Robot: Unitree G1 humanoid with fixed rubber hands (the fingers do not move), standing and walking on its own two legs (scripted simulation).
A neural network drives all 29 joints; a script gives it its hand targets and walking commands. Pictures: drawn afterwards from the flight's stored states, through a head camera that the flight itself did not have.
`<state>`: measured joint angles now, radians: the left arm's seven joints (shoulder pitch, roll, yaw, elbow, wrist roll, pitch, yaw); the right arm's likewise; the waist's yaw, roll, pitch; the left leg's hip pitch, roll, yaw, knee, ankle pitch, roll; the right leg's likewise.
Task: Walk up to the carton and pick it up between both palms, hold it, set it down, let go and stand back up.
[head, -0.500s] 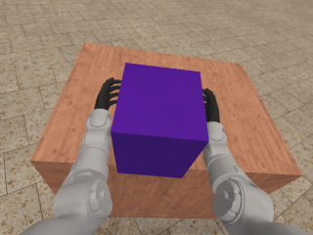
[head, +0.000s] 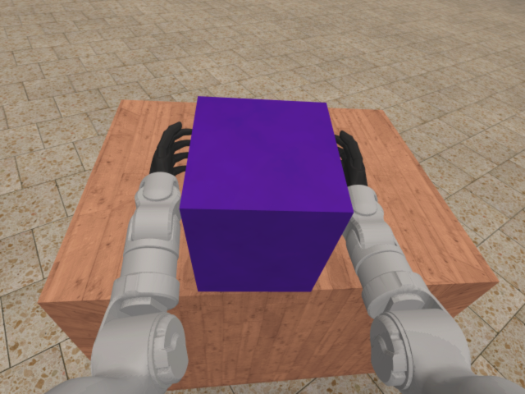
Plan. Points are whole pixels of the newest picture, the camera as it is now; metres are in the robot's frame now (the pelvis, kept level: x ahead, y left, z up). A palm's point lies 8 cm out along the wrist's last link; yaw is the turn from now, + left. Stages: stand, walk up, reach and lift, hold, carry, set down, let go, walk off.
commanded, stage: reach and lift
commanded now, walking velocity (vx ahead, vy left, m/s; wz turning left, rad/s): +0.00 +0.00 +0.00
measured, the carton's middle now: (258, 201) +0.38 +0.03 +0.09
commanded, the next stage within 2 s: hold in 1.82 s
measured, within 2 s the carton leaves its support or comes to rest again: neither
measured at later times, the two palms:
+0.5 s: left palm (163, 155) +0.37 +0.17 +0.18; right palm (364, 170) +0.38 -0.12 +0.18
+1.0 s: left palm (170, 143) +0.37 +0.16 +0.20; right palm (380, 151) +0.38 -0.13 +0.22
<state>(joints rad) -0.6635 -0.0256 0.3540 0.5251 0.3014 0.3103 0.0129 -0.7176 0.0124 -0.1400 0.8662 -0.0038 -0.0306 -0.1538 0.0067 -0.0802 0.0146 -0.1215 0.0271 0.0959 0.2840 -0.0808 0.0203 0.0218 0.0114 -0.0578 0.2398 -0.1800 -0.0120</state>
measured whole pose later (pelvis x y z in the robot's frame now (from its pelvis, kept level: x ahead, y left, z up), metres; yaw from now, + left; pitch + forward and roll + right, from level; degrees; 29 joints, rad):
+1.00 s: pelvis -0.01 +0.00 +0.00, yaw +1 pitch -8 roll -1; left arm -0.73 0.00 0.32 0.28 0.30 0.71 0.03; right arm -0.87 -0.07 -0.04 0.76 0.20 0.30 -0.16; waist -0.09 -0.07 0.00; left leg -0.10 0.02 0.07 0.33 -0.10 0.02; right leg 0.04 0.00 -0.07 0.30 -0.21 -0.01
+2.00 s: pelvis +0.00 +0.00 +0.00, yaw +1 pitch -5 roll -1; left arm -0.78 0.02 0.33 0.23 0.24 0.84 0.05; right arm -0.96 -0.14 0.04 0.69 0.35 0.48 -0.23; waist -0.10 -0.04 -0.08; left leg -0.15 0.02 0.05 0.35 -0.11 0.02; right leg 0.01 0.02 -0.05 0.29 -0.20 -0.01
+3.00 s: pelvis +0.00 +0.00 +0.00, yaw +1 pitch -4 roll -1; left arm -0.80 0.02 0.35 0.20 0.24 0.93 0.03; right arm -0.99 -0.16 0.06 0.65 0.40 0.61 -0.27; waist -0.10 -0.02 -0.13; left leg -0.15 0.02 0.03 0.35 -0.12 0.01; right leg 0.00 0.03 -0.03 0.28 -0.21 -0.02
